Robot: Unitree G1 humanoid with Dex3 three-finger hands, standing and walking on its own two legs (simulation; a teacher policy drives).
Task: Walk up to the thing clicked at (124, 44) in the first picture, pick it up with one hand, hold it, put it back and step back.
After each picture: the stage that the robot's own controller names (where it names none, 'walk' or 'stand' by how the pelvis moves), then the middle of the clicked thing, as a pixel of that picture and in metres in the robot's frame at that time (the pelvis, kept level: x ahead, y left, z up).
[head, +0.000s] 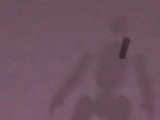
stand; (124, 48) +1.29 -0.45 -0.65
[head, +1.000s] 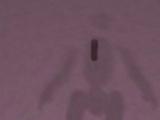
walk; (94, 50) +1.25 -0.03 -0.63
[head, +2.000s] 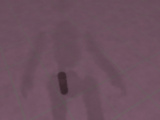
walk; (63, 83) +0.82 +0.22 -0.64
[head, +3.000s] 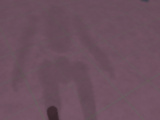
stand; (53, 118) +0.49 +0.19 -0.63
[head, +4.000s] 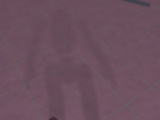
stand; out of the picture +0.45 +0.21 -0.66
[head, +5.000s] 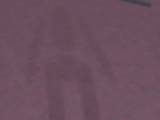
stand; out of the picture +0.40 +0.21 -0.66
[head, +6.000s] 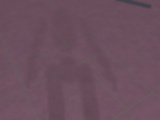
stand; out of the picture +0.41 +0.22 -0.66
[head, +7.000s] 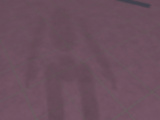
stand; out of the picture +0.40 +0.22 -0.66
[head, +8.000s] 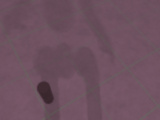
go down; (46, 93) +0.45 +0.20 -0.50
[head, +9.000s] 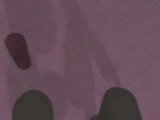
go down; (20, 54) +0.49 +0.25 -0.26
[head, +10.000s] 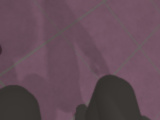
close in; out of the picture +0.48 +0.27 -0.21
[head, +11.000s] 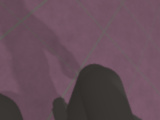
close; out of the picture +0.47 +0.30 -0.16
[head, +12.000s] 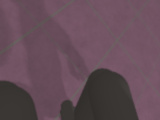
lift; out of the picture +0.41 +0.27 -0.14
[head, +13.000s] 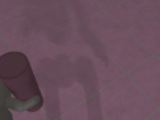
lift; (25, 87) +0.33 +0.18 +0.04
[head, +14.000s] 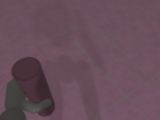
hold; (38, 91) +0.32 +0.15 +0.05
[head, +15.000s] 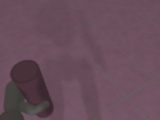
hold; (36, 93) +0.32 +0.16 +0.04
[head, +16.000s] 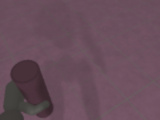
crouch; (36, 93) +0.32 +0.16 +0.04
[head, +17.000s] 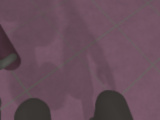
crouch; out of the picture +0.46 +0.22 -0.04
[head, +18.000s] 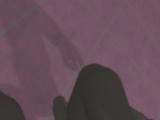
lower; out of the picture +0.43 +0.31 -0.17
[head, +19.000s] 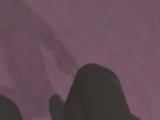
lower; out of the picture +0.45 +0.31 -0.17
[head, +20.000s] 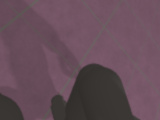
lower; out of the picture +0.45 +0.31 -0.17
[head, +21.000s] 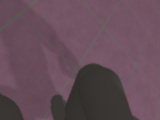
lower; out of the picture +0.45 +0.31 -0.17
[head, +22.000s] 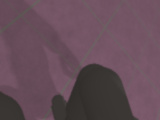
loosen; out of the picture +0.45 +0.31 -0.16
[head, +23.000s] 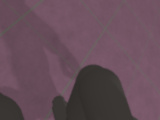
withdraw; out of the picture +0.45 +0.30 -0.17
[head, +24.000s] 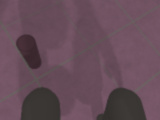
walk; (31, 54) +0.49 +0.24 -0.27
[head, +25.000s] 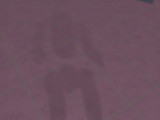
stand; out of the picture +0.41 +0.19 -0.59
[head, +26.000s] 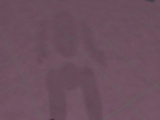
stand; out of the picture +0.42 +0.20 -0.60
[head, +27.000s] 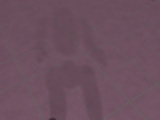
stand; out of the picture +0.42 +0.20 -0.60
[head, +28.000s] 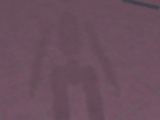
stand; out of the picture +0.43 +0.19 -0.66
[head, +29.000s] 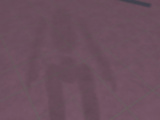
stand; out of the picture +0.40 +0.22 -0.66
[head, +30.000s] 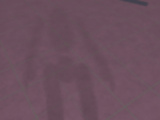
walk; out of the picture +0.40 +0.23 -0.66
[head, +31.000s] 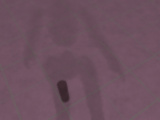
walk; (63, 92) +0.62 +0.18 -0.63
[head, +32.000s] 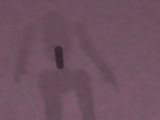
walk; (59, 58) +0.98 +0.20 -0.64
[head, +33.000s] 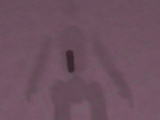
stand; (70, 61) +1.05 +0.16 -0.63
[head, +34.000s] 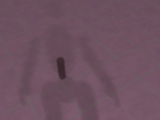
stand; (61, 68) +1.01 +0.20 -0.66
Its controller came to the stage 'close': yes
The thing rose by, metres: 0.68
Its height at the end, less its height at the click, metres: +0.00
